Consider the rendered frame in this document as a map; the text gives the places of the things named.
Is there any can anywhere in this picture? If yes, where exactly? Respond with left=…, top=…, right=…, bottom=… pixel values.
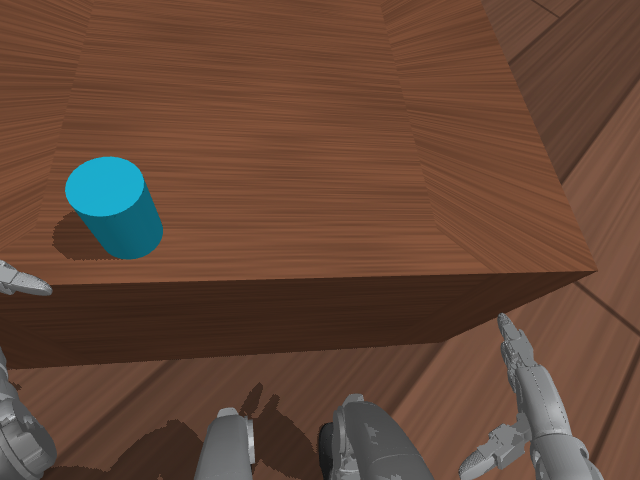
left=65, top=157, right=163, bottom=260

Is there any left robot hand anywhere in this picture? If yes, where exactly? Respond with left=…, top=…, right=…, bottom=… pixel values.
left=0, top=260, right=52, bottom=296

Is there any right robot hand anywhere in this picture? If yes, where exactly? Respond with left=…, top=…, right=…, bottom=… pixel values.
left=458, top=313, right=572, bottom=480

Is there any left robot arm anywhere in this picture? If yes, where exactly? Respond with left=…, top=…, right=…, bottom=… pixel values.
left=0, top=347, right=57, bottom=480

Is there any right robot foot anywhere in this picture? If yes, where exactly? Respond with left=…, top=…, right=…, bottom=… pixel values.
left=318, top=422, right=334, bottom=480

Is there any right robot arm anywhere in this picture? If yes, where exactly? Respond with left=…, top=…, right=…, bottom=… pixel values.
left=530, top=433, right=604, bottom=480

